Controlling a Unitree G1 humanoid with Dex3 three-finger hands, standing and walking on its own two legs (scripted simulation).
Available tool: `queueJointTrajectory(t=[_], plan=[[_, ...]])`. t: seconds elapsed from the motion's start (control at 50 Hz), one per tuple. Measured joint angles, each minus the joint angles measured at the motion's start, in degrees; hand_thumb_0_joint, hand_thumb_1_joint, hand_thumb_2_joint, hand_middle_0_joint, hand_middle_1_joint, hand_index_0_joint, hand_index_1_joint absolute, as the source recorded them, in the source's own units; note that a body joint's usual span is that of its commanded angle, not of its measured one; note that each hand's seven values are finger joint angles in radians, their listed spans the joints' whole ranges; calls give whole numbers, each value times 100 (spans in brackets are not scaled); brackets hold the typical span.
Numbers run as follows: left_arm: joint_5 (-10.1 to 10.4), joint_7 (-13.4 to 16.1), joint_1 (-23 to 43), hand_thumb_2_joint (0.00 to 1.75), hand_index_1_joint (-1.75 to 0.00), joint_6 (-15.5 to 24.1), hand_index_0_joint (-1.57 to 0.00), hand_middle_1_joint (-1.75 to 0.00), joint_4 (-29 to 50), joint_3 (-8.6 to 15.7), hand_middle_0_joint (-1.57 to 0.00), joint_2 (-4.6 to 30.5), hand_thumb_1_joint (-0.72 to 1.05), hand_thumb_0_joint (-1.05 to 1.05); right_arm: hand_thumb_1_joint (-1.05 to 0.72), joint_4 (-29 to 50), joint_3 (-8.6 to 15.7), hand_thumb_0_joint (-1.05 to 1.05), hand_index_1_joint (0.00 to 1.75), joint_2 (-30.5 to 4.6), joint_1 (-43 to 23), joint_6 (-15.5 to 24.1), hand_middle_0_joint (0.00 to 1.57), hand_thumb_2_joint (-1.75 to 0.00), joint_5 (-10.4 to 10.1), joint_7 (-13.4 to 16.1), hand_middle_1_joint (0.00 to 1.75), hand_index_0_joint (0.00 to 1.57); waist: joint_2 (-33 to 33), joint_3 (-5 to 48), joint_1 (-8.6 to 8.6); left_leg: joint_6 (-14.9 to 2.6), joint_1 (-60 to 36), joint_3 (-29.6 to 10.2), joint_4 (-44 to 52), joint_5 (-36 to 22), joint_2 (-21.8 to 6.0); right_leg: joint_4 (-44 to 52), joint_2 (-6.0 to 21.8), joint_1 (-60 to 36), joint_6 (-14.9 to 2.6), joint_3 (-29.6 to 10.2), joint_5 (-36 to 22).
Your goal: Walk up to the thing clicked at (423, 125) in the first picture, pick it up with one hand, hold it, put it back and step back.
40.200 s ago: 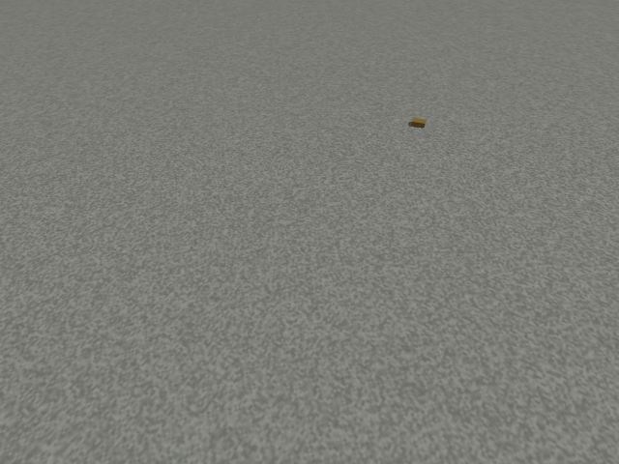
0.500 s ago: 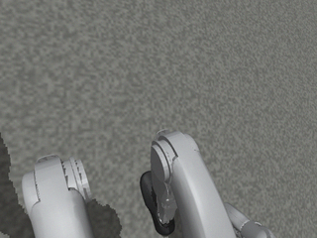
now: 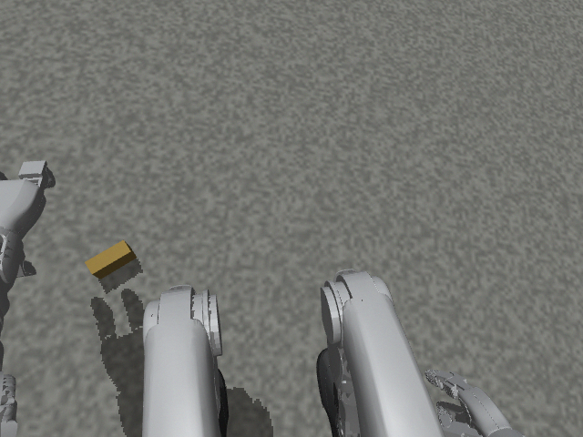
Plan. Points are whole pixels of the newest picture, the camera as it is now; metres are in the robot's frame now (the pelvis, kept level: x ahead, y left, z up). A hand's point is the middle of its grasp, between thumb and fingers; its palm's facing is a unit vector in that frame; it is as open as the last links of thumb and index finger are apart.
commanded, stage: go down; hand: left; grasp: from above
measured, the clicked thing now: (112, 259) +0.42 +0.32 -0.32
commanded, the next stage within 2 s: none
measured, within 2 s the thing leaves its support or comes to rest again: neither
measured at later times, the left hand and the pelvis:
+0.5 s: hand out of the picture +0.38 +0.36 +0.02, palm faces -0.42 +0.00 -0.91, open 13.7 cm; pelvis -0.01 -0.01 +0.08, yaw +3 degrees
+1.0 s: hand out of the picture +0.37 +0.35 +0.08, palm faces -0.45 -0.03 -0.89, open 14.1 cm; pelvis +0.00 +0.00 +0.15, yaw +4 degrees
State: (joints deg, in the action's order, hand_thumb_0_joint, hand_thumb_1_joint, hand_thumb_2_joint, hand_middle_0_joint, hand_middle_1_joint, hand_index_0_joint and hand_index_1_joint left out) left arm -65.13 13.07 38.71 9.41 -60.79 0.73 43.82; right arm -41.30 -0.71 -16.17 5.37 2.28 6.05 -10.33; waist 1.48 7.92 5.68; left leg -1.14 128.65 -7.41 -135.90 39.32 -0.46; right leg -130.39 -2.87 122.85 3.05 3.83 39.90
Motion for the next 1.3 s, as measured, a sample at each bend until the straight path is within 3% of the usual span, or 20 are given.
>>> queueJointTrajectory(t=[0.06, 0.1, 0.14, 0.2, 0.32, 0.42, 0.48, 0.54, 0.68, 0.82, 0.96, 1.08, 1.2, 1.3], plan=[[305, -784, -248, 89, -102, 56, -11, -108, 604, -171, -5, -68, -36, 0, -89, 126, -15, 0, 30, 23, 55, -142, 20, -89, -178, 194, 30, 20, 7, -29, -113, 16, -379, 78, 471, -59, -19, 407, 21, -311, 16, -63, -72], [506, -1167, -382, 89, -103, 218, -11, -109, 875, -147, -5, -97, -36, 0, -89, 187, -26, 0, 30, 24, 103, -197, 20, -89, -242, 315, 30, 20, -19, -34, -159, 39, -588, 103, 738, -99, -33, 643, 26, -480, -8, -79, -123], [685, -1423, -509, 89, -104, 448, -12, -109, 1085, -48, -6, -115, -36, 0, -89, 238, -25, 0, 30, 8, 158, -226, 20, -89, -277, 420, 30, 20, -46, -31, -181, 63, -746, 109, 948, -136, -37, 830, 33, -615, -39, -79, -164], [682, -1592, -638, 88, -105, 945, -12, -111, 1275, 182, -6, -82, -36, 0, -89, 251, -8, 0, 30, -29, 222, -268, 20, -90, -292, 544, 30, 20, -82, 9, -184, 104, -890, 98, 1142, -173, -31, 1003, 48, -743, -73, -63, -196], [321, -1369, -461, 89, -106, 1735, -12, -112, 1145, 567, -6, 215, -38, 0, -90, 202, 47, 0, 30, -87, 183, -408, 20, -90, -245, 673, 30, 20, -127, 63, -120, 142, -1014, 91, 1232, -208, -22, 1071, 59, -854, -107, -55, -222], [170, -1040, -292, 91, -105, 1650, -10, -109, 1017, 723, -5, 351, -41, 0, -89, 277, 57, 0, 30, -89, 136, -472, 20, -90, -250, 687, 30, 20, -72, 6, -115, 125, -1086, 103, 1330, -268, -35, 1182, 48, -928, -98, -64, -293], [139, -1033, -339, 93, -104, 1415, -9, -108, 1118, 657, -5, 287, -42, 0, -89, 305, 72, 0, 30, -49, 172, -499, 20, -90, -301, 705, 30, 20, -18, -15, -158, 106, -1193, 126, 1489, -309, -42, 1346, 48, -1036, -84, -82, -340], [242, -1154, -449, 94, -104, 1239, -8, -107, 1292, 532, -5, 181, -43, 0, -89, 277, 82, 0, 30, 20, 237, -517, 20, -90, -362, 746, 30, 20, 16, -15, -195, 89, -1375, 152, 1703, -337, -48, 1562, 53, -1217, -70, -101, -372], [450, -1342, -599, 94, -104, 1193, -8, -106, 1412, 424, -5, 71, -45, 0, -90, 153, 30, 0, 30, 166, 407, -536, 20, -90, -458, 865, 30, 20, -4, 110, -120, 83, -1898, 173, 2219, -348, -66, 2088, 60, -1734, -84, -107, -401], [339, -1283, -584, 95, -103, 1273, -7, -105, 1095, 469, -5, 134, -47, 0, -90, 131, 23, 0, 30, 124, 500, -510, 20, -90, -480, 914, 30, 20, -15, 202, -2, 77, -2300, 186, 2563, -342, -76, 2449, 65, -2141, -101, -110, -408], [251, -1233, -627, 97, -103, 1391, -6, -103, 1022, 445, -5, 87, -49, 0, -90, 108, 90, 0, 30, 65, 485, -476, 20, -90, -459, 909, 30, 20, 2, 205, -26, 64, -2508, 204, 2773, -375, -62, 2662, 85, -2359, -87, -122, -436], [93, -1024, -568, 98, -102, 1479, -6, -102, 963, 442, -6, 44, -51, 0, -90, 71, 96, 0, 30, 103, 417, -452, 20, -90, -421, 890, 30, 20, 1, 216, -39, 71, -2601, 197, 2887, -405, -50, 2774, 99, -2456, -91, -114, -458], [-1, -826, -450, 98, -101, 1341, -6, -101, 822, 440, -6, 1, -52, 0, -90, 60, 94, 0, 30, 163, 366, -446, 20, -90, -410, 865, 30, 20, 27, 200, -30, 73, -2717, 198, 3008, -428, -45, 2894, 106, -2574, -90, -112, -479], [0, -836, -437, 98, -101, 1188, -7, -101, 766, 391, -6, -57, -52, 0, -90, 44, 98, 0, 30, 203, 392, -454, 20, -90, -430, 863, 30, 20, 50, 192, -33, 67, -2862, 210, 3176, -452, -56, 3067, 101, -2714, -88, -121, -513]])
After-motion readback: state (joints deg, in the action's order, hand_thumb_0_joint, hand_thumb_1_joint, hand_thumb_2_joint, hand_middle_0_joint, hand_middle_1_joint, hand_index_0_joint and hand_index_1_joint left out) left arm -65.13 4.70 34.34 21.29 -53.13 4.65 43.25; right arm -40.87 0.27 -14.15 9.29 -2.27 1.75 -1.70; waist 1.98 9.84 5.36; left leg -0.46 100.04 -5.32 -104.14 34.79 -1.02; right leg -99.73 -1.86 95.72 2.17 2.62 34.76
